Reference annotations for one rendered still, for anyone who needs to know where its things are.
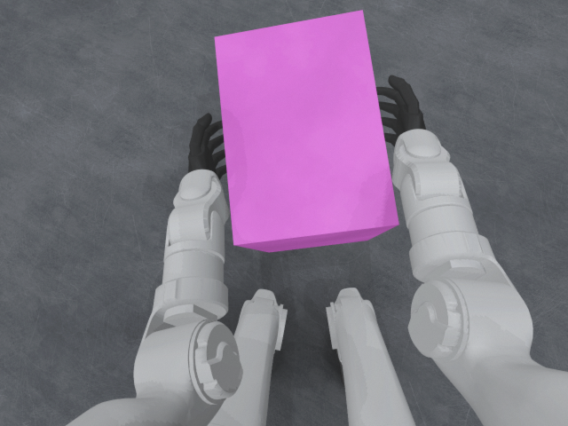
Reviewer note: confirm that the left robot thigh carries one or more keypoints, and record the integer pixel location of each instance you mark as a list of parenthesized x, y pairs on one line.
[(258, 334)]

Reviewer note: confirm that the right robot upper arm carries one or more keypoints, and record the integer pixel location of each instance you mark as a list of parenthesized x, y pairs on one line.
[(479, 333)]

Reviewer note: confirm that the right robot thigh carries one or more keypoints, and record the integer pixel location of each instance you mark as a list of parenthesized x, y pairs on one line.
[(374, 396)]

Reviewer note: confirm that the left robot upper arm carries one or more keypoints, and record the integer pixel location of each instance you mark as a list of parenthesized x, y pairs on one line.
[(182, 377)]

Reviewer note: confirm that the right robot hand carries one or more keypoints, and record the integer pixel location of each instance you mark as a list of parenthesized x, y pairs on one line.
[(407, 111)]

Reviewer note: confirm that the left robot forearm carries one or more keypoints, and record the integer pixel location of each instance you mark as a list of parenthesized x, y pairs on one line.
[(193, 286)]

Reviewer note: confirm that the carton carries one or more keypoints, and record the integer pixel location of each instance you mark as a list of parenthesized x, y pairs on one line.
[(305, 153)]

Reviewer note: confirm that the right robot forearm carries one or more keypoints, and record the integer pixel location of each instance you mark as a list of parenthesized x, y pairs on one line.
[(443, 232)]

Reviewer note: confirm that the robot thigh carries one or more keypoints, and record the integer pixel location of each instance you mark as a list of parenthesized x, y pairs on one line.
[(258, 334), (374, 396)]

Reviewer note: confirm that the left robot hand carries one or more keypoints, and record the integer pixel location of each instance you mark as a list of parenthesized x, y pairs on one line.
[(201, 155)]

